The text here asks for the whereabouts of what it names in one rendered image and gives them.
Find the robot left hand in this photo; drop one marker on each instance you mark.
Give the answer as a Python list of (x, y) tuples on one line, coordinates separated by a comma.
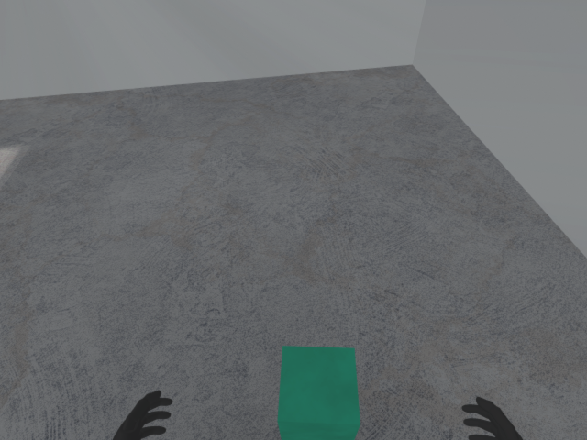
[(131, 428)]

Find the carton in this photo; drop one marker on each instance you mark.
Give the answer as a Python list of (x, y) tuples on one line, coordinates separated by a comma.
[(318, 394)]

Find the robot right hand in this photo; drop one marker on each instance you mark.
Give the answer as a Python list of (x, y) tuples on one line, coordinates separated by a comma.
[(499, 425)]

